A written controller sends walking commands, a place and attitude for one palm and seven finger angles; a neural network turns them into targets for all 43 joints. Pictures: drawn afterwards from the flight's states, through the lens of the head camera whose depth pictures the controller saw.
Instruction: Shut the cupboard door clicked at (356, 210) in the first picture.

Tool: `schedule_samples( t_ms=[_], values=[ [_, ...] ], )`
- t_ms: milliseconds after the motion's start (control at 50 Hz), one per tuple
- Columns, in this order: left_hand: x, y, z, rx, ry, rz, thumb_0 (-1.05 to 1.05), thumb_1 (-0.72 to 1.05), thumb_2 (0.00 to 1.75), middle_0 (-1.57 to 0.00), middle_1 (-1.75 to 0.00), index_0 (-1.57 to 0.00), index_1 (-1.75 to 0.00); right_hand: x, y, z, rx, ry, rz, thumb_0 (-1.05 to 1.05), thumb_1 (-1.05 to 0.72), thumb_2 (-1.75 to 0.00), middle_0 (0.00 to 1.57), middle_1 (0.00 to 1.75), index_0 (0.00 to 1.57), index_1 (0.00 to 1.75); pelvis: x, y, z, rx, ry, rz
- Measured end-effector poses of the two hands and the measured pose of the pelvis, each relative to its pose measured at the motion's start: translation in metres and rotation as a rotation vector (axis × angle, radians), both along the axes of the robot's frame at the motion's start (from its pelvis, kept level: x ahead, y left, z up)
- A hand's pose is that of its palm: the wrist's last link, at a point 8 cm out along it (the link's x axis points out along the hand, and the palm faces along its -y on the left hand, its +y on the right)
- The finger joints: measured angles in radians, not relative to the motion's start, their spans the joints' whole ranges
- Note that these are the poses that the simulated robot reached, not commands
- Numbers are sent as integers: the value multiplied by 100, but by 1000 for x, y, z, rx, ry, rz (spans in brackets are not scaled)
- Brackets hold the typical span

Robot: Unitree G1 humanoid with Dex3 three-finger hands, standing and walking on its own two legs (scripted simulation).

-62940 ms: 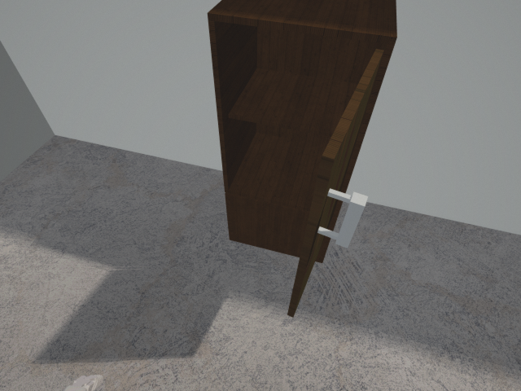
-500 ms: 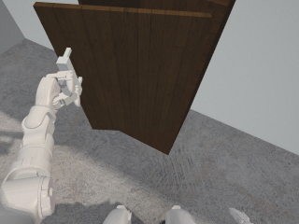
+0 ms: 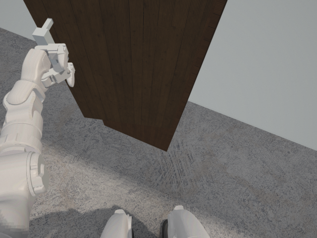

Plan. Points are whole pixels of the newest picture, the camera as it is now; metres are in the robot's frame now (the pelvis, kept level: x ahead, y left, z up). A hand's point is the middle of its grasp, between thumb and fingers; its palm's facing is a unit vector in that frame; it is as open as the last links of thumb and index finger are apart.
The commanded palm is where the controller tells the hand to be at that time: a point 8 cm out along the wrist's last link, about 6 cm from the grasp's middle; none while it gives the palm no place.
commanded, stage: push the door shut along its arc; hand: left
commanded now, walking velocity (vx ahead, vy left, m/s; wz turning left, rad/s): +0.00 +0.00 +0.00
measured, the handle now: (55, 48) +0.57 +0.23 +0.09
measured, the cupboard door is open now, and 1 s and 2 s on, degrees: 17 7 0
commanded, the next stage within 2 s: pull the fist back off the door in 1.00 s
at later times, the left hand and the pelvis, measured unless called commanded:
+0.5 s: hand (91, 51) +0.55 +0.14 +0.10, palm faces -0.32 -0.95 -0.01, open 3.1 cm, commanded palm +0.55 +0.18 +0.09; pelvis +0.01 +0.00 -0.01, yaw -2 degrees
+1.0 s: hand (98, 43) +0.58 +0.12 +0.10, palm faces -0.38 -0.93 -0.03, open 3.2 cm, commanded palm +0.61 +0.13 +0.09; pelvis +0.00 +0.00 -0.02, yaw -1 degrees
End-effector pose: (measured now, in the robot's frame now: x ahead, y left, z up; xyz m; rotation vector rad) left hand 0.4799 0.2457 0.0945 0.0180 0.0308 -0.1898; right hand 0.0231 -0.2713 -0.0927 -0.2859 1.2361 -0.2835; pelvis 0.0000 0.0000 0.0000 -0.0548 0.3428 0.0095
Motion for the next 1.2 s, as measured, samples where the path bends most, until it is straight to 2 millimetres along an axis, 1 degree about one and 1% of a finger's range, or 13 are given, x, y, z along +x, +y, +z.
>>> schedule_samples(
  t_ms=[180, 340, 440, 600, 780, 940, 1120, 1160, 1200],
  values=[
    [20, -8, 1, 22, 5, -42, 2, 92, 91, -130, -150, -129, -150, -11, 6, -2, 7, 32, -24, 1, -91, -90, 20, 30, 20, 30, 2, 3, -3, -6, 24, -8],
    [41, -25, 3, 19, 14, -85, 2, 91, 90, -130, -150, -129, -150, -19, 11, -6, 12, 61, -36, 1, -91, -90, 20, 30, 20, 30, 3, 5, -6, -11, 48, -7],
    [56, -41, 7, 8, 12, -126, 2, 90, 90, -130, -150, -129, -150, -25, 12, -6, 12, 70, -60, 1, -91, -90, 20, 30, 20, 30, 5, 5, -8, -11, 61, -17],
    [77, -57, 8, 11, 16, -152, 2, 90, 90, -129, -150, -129, -150, -39, 13, -6, 9, 96, -106, 1, -91, -90, 20, 30, 20, 30, 8, 4, -11, -9, 83, -35],
    [86, -56, 8, 30, 33, -178, 0, 87, 91, -129, -150, -129, -150, -53, 12, -8, 6, 151, -122, 1, -91, -90, 20, 30, 20, 30, 10, 1, -14, -11, 99, -34],
    [93, -60, 10, 30, 49, -191, 1, 88, 93, -130, -150, -130, -150, -53, 6, -10, -24, 162, -94, 1, -91, -90, 20, 30, 20, 30, 6, -1, -20, -23, 117, -16],
    [104, -73, 9, 24, 39, -204, 2, 96, 98, -130, -150, -130, -150, -54, 3, -16, -45, 156, -82, 1, -91, -90, 20, 30, 20, 30, 0, -1, -30, -33, 142, -10],
    [108, -74, 7, -52, 43, -122, 2, 93, 97, -130, -150, -130, -150, -55, 5, -18, -39, 155, -70, 1, -91, -90, 20, 30, 20, 30, -1, 0, -32, -38, 156, -10],
    [112, -76, 2, -115, 48, 16, 2, 87, 95, -130, -150, -130, -150, -57, 11, -19, -15, 158, -50, 1, -91, -90, 20, 30, 20, 30, -2, 0, -33, -37, 166, -10]
  ],
)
